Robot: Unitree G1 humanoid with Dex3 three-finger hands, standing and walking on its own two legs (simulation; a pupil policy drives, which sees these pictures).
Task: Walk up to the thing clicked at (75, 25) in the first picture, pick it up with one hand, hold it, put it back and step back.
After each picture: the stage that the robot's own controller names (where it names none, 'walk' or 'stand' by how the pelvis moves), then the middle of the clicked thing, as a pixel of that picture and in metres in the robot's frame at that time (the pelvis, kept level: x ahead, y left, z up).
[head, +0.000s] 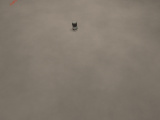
stand; (74, 25) +1.73 +0.09 -0.72
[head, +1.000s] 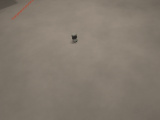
walk; (74, 37) +1.61 +0.22 -0.71
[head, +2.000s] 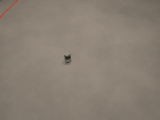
walk; (67, 57) +1.10 +0.24 -0.72
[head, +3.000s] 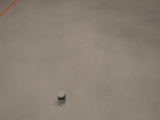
walk; (61, 96) +0.65 +0.20 -0.70
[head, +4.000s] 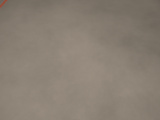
walk; out of the picture +0.38 +0.18 -0.70
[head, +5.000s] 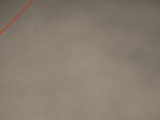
stand; out of the picture +0.33 +0.18 -0.72
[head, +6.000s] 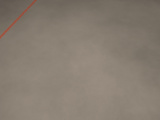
stand; out of the picture +0.33 +0.18 -0.73
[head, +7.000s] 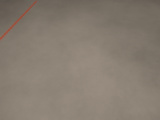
stand; out of the picture +0.33 +0.19 -0.73
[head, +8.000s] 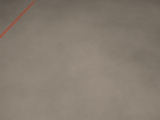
stand; out of the picture +0.32 +0.19 -0.73
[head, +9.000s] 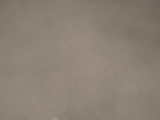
go down; out of the picture +0.34 +0.19 -0.68
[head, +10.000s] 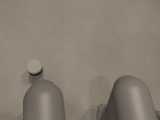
go down; (35, 69) +0.42 +0.20 -0.30
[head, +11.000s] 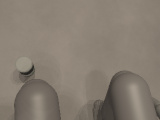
close in; (25, 67) +0.41 +0.21 -0.28
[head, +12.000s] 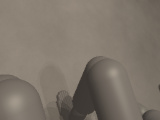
close in; out of the picture +0.41 +0.24 -0.22
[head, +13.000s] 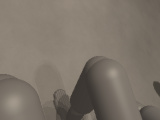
close; out of the picture +0.40 +0.25 -0.22
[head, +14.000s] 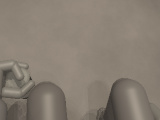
lift; (22, 84) +0.32 +0.23 -0.11
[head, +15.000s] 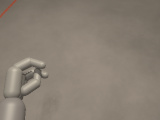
go down; out of the picture +0.33 +0.15 -0.68
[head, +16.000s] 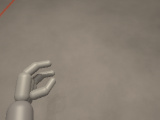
close; out of the picture +0.32 +0.16 -0.70
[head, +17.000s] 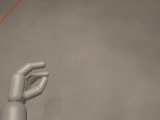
stand; out of the picture +0.31 +0.14 -0.71
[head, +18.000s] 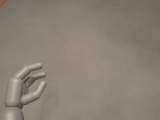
stand; out of the picture +0.32 +0.13 -0.68
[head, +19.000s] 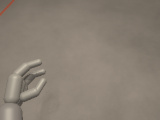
stand; out of the picture +0.31 +0.13 -0.69
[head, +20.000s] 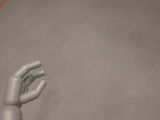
stand; out of the picture +0.30 +0.13 -0.68
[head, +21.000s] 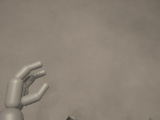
stand; out of the picture +0.31 +0.12 -0.64
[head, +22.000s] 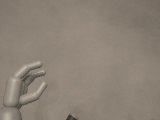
stand; out of the picture +0.31 +0.11 -0.63
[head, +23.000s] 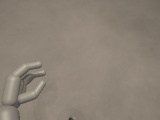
stand; out of the picture +0.30 +0.10 -0.64
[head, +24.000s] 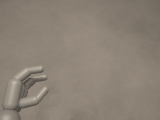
stand; out of the picture +0.29 +0.11 -0.65
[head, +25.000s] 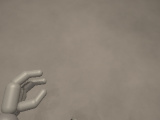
stand; out of the picture +0.30 +0.10 -0.64
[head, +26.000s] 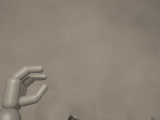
stand; out of the picture +0.30 +0.10 -0.62
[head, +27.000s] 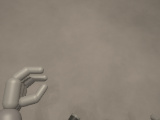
close; out of the picture +0.30 +0.10 -0.62
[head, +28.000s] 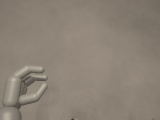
hold; out of the picture +0.29 +0.09 -0.63
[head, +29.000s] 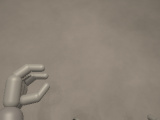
hold; out of the picture +0.29 +0.09 -0.63
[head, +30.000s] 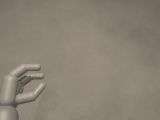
hold; out of the picture +0.28 +0.09 -0.66
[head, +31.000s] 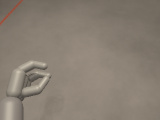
hold; out of the picture +0.26 +0.09 -0.71
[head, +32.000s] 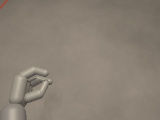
stand; out of the picture +0.27 +0.09 -0.69
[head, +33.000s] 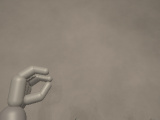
close; out of the picture +0.28 +0.08 -0.63
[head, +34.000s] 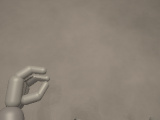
close; out of the picture +0.28 +0.08 -0.63
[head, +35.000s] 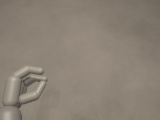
hold; out of the picture +0.28 +0.08 -0.65
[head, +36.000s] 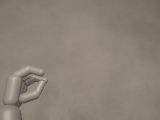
hold; out of the picture +0.27 +0.07 -0.65
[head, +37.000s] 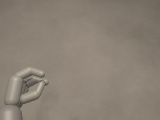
hold; out of the picture +0.27 +0.07 -0.67
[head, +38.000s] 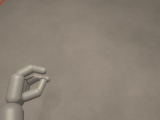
close; out of the picture +0.26 +0.07 -0.68
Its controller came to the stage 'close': yes
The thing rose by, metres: 0.23
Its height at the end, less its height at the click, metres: -0.02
